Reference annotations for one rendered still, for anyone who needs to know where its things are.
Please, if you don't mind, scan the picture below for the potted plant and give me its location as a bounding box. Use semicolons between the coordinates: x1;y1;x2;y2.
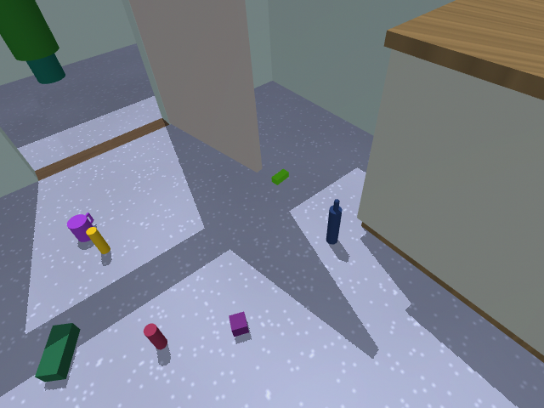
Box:
0;0;65;84

